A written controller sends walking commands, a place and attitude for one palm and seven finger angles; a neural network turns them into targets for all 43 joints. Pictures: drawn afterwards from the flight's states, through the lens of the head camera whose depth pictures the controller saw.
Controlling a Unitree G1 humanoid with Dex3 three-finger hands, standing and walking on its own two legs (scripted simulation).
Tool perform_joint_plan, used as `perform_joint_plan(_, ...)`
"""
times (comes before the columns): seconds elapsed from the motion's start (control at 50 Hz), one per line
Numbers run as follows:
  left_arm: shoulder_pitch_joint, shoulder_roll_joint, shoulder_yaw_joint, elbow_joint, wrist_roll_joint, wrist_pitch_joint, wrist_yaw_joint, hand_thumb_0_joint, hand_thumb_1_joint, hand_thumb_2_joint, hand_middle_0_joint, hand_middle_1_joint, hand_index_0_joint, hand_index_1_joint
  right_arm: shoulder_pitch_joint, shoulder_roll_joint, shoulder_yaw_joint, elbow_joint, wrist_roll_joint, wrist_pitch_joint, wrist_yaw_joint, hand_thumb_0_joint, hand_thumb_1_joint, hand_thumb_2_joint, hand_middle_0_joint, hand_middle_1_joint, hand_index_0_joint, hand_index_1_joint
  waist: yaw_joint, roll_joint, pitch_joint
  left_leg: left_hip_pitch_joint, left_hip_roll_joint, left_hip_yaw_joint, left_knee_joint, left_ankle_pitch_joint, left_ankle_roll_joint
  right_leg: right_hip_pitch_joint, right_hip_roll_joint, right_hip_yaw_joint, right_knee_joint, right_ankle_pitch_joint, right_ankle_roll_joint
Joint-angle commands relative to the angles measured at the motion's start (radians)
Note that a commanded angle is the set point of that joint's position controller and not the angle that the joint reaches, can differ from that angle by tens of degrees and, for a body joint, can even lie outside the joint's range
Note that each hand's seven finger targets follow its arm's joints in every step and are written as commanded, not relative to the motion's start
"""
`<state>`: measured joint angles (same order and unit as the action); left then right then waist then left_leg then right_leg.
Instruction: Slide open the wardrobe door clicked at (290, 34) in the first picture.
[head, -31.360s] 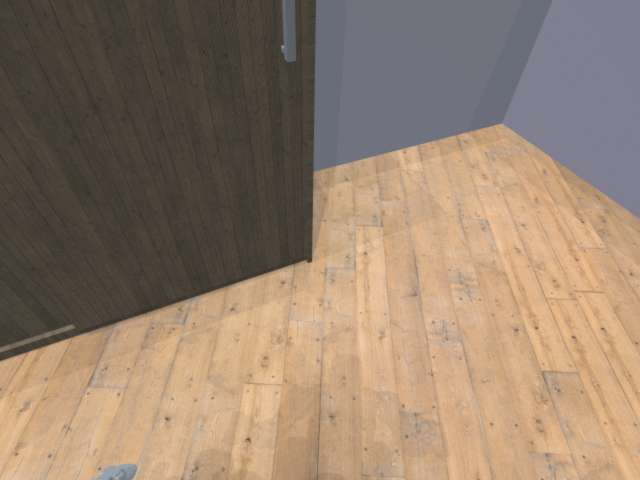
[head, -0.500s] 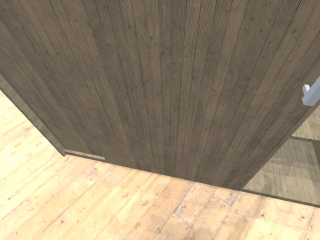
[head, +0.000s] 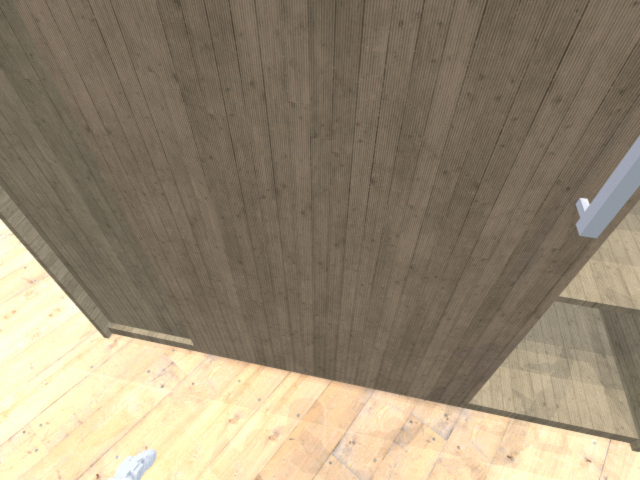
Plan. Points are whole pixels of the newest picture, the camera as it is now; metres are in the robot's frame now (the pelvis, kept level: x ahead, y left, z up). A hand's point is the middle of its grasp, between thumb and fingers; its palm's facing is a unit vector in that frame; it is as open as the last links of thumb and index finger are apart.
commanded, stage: slip the hand off the handle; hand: right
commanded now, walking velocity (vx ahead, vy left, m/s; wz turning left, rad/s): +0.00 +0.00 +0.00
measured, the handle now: out of the picture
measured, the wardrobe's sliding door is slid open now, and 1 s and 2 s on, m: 0.48 0.48 0.48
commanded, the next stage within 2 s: draw the hand back to the body in 0.42 s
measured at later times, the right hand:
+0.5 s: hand out of the picture +0.28 -0.38 +0.22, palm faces +0.50 +0.86 -0.14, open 14.7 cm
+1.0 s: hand out of the picture +0.22 -0.34 +0.20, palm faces +0.21 +0.98 -0.04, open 14.7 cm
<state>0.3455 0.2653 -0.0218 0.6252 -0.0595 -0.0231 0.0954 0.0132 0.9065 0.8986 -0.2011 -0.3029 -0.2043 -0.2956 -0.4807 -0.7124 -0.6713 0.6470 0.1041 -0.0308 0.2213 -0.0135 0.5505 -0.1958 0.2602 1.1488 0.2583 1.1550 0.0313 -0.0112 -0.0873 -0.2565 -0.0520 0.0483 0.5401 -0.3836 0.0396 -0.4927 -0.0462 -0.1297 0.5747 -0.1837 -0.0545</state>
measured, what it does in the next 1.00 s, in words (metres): stands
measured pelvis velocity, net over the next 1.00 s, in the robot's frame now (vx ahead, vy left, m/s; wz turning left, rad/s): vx -0.03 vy -0.01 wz -0.04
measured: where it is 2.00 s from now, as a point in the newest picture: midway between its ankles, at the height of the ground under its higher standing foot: outside the picture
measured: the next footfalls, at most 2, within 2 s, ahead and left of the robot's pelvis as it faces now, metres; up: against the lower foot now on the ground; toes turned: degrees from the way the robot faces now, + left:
none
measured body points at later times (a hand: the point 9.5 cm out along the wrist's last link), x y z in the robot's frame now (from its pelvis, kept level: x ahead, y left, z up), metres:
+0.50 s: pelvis -0.03 +0.00 +0.00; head -0.03 +0.00 +0.45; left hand +0.15 +0.23 -0.08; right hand +0.25 -0.42 +0.23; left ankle -0.07 +0.09 -0.73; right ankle +0.07 -0.09 -0.73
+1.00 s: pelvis -0.03 -0.01 +0.01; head -0.07 -0.01 +0.45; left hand +0.18 +0.20 -0.04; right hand +0.20 -0.39 +0.20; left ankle -0.07 +0.09 -0.73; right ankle +0.07 -0.09 -0.73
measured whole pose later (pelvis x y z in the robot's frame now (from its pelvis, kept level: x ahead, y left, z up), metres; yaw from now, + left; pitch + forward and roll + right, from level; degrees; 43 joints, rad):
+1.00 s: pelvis -0.03 -0.01 +0.01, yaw -3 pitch -3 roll +2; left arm 0.25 0.28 -0.09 0.56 -0.11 -0.20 0.11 0.02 0.91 0.90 -0.20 -0.30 -0.20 -0.30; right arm -0.12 -0.55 -0.53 0.18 0.35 0.25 0.43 -0.01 0.55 -0.20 0.25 1.15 0.25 1.15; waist -0.06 -0.05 -0.07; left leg -0.09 -0.03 0.08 0.48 -0.34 0.02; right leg -0.34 -0.01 -0.10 0.50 -0.12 -0.07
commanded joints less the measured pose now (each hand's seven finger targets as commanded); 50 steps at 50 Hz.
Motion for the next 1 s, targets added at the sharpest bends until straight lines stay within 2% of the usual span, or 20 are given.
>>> perform_joint_plan(0.0, -0.046, 0.168, 0.056, -0.133, -0.009, -0.060, 0.032, 0.000, 0.900, 0.900, -0.200, -0.300, -0.200, -0.300, -0.355, -0.396, -0.015, -0.317, 0.016, -0.031, -0.011, 0.000, 0.550, -0.200, 0.250, 1.150, 0.250, 1.150, -0.020, -0.152, -0.201, -0.210, 0.006, -0.031, -0.100, 0.235, -0.026, 0.434, 0.003, 0.150, -0.043, 0.174, -0.013)
perform_joint_plan(0.04, -0.056, 0.160, 0.051, -0.130, -0.008, -0.072, 0.042, 0.000, 0.900, 0.900, -0.200, -0.300, -0.200, -0.300, -0.360, -0.360, 0.015, -0.356, 0.028, -0.042, -0.006, 0.000, 0.550, -0.200, 0.250, 1.150, 0.250, 1.150, -0.013, -0.161, -0.204, -0.220, 0.006, -0.036, -0.111, 0.223, -0.026, 0.465, 0.004, 0.156, -0.040, 0.163, -0.015)
perform_joint_plan(0.1, -0.070, 0.162, 0.041, -0.110, -0.012, -0.086, 0.054, 0.000, 0.900, 0.900, -0.200, -0.300, -0.200, -0.300, -0.367, -0.300, 0.070, -0.295, 0.050, -0.043, 0.020, 0.000, 0.550, -0.200, 0.250, 1.150, 0.250, 1.150, 0.004, -0.129, -0.149, -0.260, 0.010, -0.029, -0.119, 0.158, -0.026, 0.454, 0.003, 0.182, -0.059, 0.070, -0.008)
perform_joint_plan(0.12, -0.075, 0.160, 0.036, -0.108, -0.017, -0.090, 0.060, 0.000, 0.900, 0.900, -0.200, -0.300, -0.200, -0.300, -0.395, -0.262, 0.115, -0.304, 0.060, -0.046, 0.030, 0.000, 0.550, -0.200, 0.250, 1.150, 0.250, 1.150, 0.012, -0.128, -0.142, -0.257, 0.016, -0.031, -0.125, 0.159, -0.025, 0.458, 0.005, 0.180, -0.059, 0.058, -0.010)
perform_joint_plan(0.18, -0.103, 0.159, 0.033, -0.108, -0.020, -0.108, 0.063, 0.000, 0.900, 0.900, -0.200, -0.300, -0.200, -0.300, -0.397, -0.236, 0.135, -0.311, 0.078, -0.030, 0.040, 0.000, 0.550, -0.200, 0.250, 1.150, 0.250, 1.150, -0.001, -0.144, -0.159, -0.260, 0.019, -0.026, -0.125, 0.131, -0.019, 0.480, 0.008, 0.210, -0.082, 0.000, -0.003)
perform_joint_plan(0.22, -0.115, 0.158, 0.028, -0.117, -0.021, -0.115, 0.065, 0.000, 0.900, 0.900, -0.200, -0.300, -0.200, -0.300, -0.341, -0.262, 0.105, -0.333, 0.085, -0.025, 0.031, 0.000, 0.550, -0.200, 0.250, 1.150, 0.250, 1.150, -0.027, -0.134, -0.172, -0.224, 0.022, -0.028, -0.131, 0.137, -0.015, 0.466, 0.012, 0.206, -0.084, 0.006, -0.005)
perform_joint_plan(0.32, -0.159, 0.144, 0.014, -0.129, -0.017, -0.137, 0.057, 0.000, 0.900, 0.900, -0.200, -0.300, -0.200, -0.300, -0.326, -0.293, 0.052, -0.439, 0.084, -0.037, -0.021, 0.000, 0.550, -0.200, 0.250, 1.150, 0.250, 1.150, -0.054, -0.125, -0.191, -0.181, 0.020, -0.022, -0.129, 0.128, -0.009, 0.462, 0.010, 0.214, -0.105, -0.007, 0.001)
perform_joint_plan(0.38, -0.170, 0.137, 0.008, -0.123, -0.013, -0.151, 0.054, 0.000, 0.900, 0.900, -0.200, -0.300, -0.200, -0.300, -0.338, -0.274, 0.058, -0.453, 0.071, -0.039, -0.052, 0.000, 0.550, -0.200, 0.250, 1.150, 0.250, 1.150, -0.049, -0.154, -0.170, -0.196, 0.018, -0.022, -0.128, 0.103, -0.011, 0.462, 0.009, 0.214, -0.121, -0.045, 0.006)
perform_joint_plan(0.42, -0.160, 0.139, 0.007, -0.110, -0.012, -0.157, 0.058, 0.000, 0.900, 0.900, -0.200, -0.300, -0.200, -0.300, -0.333, -0.293, 0.041, -0.411, 0.066, -0.031, -0.062, 0.000, 0.550, -0.200, 0.250, 1.150, 0.250, 1.150, -0.046, -0.114, -0.144, -0.182, 0.021, -0.029, -0.143, 0.095, -0.014, 0.430, 0.010, 0.206, -0.120, -0.067, 0.001)
perform_joint_plan(0.46, -0.152, 0.145, 0.009, -0.107, -0.011, -0.155, 0.057, 0.000, 0.900, 0.900, -0.200, -0.300, -0.200, -0.300, -0.293, -0.314, 0.023, -0.369, 0.058, -0.011, -0.054, 0.000, 0.550, -0.200, 0.250, 1.150, 0.250, 1.150, -0.052, -0.120, -0.148, -0.173, 0.025, -0.033, -0.143, 0.088, -0.018, 0.409, 0.012, 0.194, -0.118, -0.057, 0.002)
perform_joint_plan(0.52, -0.148, 0.147, 0.008, -0.103, -0.016, -0.157, 0.061, 0.000, 0.900, 0.900, -0.200, -0.300, -0.200, -0.300, -0.330, -0.302, 0.058, -0.331, 0.054, 0.007, -0.031, 0.000, 0.550, -0.200, 0.250, 1.150, 0.250, 1.150, -0.039, -0.111, -0.122, -0.180, 0.030, -0.040, -0.151, 0.074, -0.021, 0.385, 0.013, 0.187, -0.112, -0.080, -0.001)
perform_joint_plan(0.54, -0.157, 0.175, 0.002, -0.107, -0.040, -0.161, 0.067, 0.000, 0.900, 0.900, -0.200, -0.300, -0.200, -0.300, -0.273, -0.261, 0.114, -0.208, 0.135, 0.079, 0.093, 0.000, 0.550, -0.200, 0.250, 1.150, 0.250, 1.150, -0.017, -0.115, -0.167, -0.125, 0.036, -0.052, -0.168, 0.112, -0.028, 0.418, 0.014, 0.187, -0.114, -0.049, -0.003)
perform_joint_plan(0.56, -0.161, 0.166, 0.002, -0.134, -0.053, -0.165, 0.071, 0.000, 0.900, 0.900, -0.200, -0.300, -0.200, -0.300, -0.277, -0.285, 0.093, -0.274, 0.164, 0.109, 0.163, 0.000, 0.550, -0.200, 0.250, 1.150, 0.250, 1.150, -0.040, -0.100, -0.200, -0.101, 0.033, -0.050, -0.169, 0.152, -0.039, 0.440, 0.017, 0.186, -0.099, 0.002, -0.010)
perform_joint_plan(0.62, -0.197, 0.158, -0.015, -0.171, -0.066, -0.188, 0.077, 0.000, 0.900, 0.900, -0.200, -0.300, -0.200, -0.300, -0.269, -0.287, 0.107, -0.347, 0.209, 0.165, 0.279, 0.000, 0.550, -0.200, 0.250, 1.150, 0.250, 1.150, -0.053, -0.142, -0.220, -0.098, 0.040, -0.075, -0.169, 0.224, -0.053, 0.470, 0.031, 0.178, -0.069, 0.069, -0.018)
perform_joint_plan(0.64, -0.195, 0.164, -0.017, -0.170, -0.065, -0.192, 0.072, 0.000, 0.900, 0.900, -0.200, -0.300, -0.200, -0.300, -0.263, -0.335, 0.062, -0.354, 0.221, 0.172, 0.307, 0.000, 0.550, -0.200, 0.250, 1.150, 0.250, 1.150, -0.055, -0.128, -0.200, -0.106, 0.036, -0.071, -0.172, 0.228, -0.058, 0.464, 0.029, 0.187, -0.072, 0.071, -0.016)
perform_joint_plan(0.68, -0.202, 0.158, -0.020, -0.186, -0.064, -0.205, 0.064, 0.000, 0.900, 0.900, -0.200, -0.300, -0.200, -0.300, -0.234, -0.328, 0.052, -0.383, 0.248, 0.161, 0.349, 0.000, 0.550, -0.200, 0.250, 1.150, 0.250, 1.150, -0.058, -0.105, -0.151, -0.131, 0.033, -0.072, -0.175, 0.195, -0.059, 0.457, 0.029, 0.196, -0.076, 0.052, -0.015)
perform_joint_plan(0.74, -0.205, 0.150, -0.016, -0.211, -0.053, -0.225, 0.044, 0.000, 0.900, 0.900, -0.200, -0.300, -0.200, -0.300, -0.116, -0.344, -0.017, -0.464, 0.256, 0.143, 0.302, 0.000, 0.550, -0.200, 0.250, 1.150, 0.250, 1.150, -0.090, -0.112, -0.122, -0.137, 0.025, -0.050, -0.171, 0.145, -0.036, 0.451, 0.022, 0.209, -0.105, 0.030, -0.010)
perform_joint_plan(0.82, -0.229, 0.139, -0.014, -0.243, -0.056, -0.237, 0.022, 0.000, 0.900, 0.900, -0.200, -0.300, -0.200, -0.300, 0.031, -0.225, 0.016, -0.543, 0.272, 0.167, 0.239, 0.000, 0.550, -0.200, 0.250, 1.150, 0.250, 1.150, -0.105, -0.103, -0.099, -0.134, 0.024, -0.037, -0.171, 0.117, -0.035, 0.462, 0.010, 0.222, -0.149, -0.045, 0.001)
perform_joint_plan(0.88, -0.243, 0.138, -0.013, -0.243, -0.058, -0.240, 0.019, 0.000, 0.900, 0.900, -0.200, -0.300, -0.200, -0.300, 0.075, -0.153, 0.057, -0.624, 0.275, 0.214, 0.213, 0.000, 0.550, -0.200, 0.250, 1.150, 0.250, 1.150, -0.094, -0.110, -0.080, -0.144, 0.020, -0.020, -0.168, 0.110, -0.035, 0.476, 0.003, 0.237, -0.177, -0.100, 0.007)
perform_joint_plan(0.98, -0.266, 0.125, -0.022, -0.233, -0.052, -0.242, 0.027, 0.000, 0.900, 0.900, -0.200, -0.300, -0.200, -0.300, 0.051, -0.120, 0.082, -0.778, 0.267, 0.229, 0.176, 0.000, 0.441, -0.252, 0.246, 1.086, 0.246, 1.086, -0.079, -0.118, -0.074, -0.134, 0.013, -0.014, -0.182, 0.106, -0.032, 0.505, 0.005, 0.238, -0.187, -0.107, 0.009)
